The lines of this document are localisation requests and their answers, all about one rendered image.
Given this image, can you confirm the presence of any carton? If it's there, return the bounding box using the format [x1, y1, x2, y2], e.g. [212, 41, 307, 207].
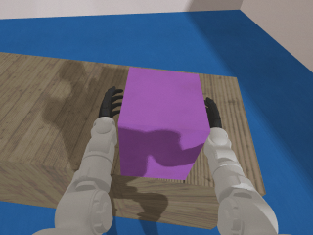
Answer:
[117, 67, 211, 180]

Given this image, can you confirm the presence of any robot left upper arm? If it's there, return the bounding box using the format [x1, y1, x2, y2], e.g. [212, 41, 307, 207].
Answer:
[32, 189, 113, 235]

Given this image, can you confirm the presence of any left robot hand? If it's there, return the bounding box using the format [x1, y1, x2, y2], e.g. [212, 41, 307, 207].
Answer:
[98, 86, 123, 118]

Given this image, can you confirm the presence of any pedestal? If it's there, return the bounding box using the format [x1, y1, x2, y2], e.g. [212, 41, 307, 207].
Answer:
[0, 52, 266, 230]

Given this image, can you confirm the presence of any right robot hand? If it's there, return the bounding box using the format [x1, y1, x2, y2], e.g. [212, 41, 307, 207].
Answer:
[204, 97, 222, 128]

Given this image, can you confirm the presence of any right robot forearm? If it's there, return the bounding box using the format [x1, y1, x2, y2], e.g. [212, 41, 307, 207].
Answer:
[203, 127, 279, 232]

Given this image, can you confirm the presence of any robot right upper arm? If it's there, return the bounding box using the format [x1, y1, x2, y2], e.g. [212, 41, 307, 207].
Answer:
[217, 196, 291, 235]

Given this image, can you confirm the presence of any left robot forearm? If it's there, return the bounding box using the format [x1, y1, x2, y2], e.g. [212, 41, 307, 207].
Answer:
[54, 117, 117, 227]

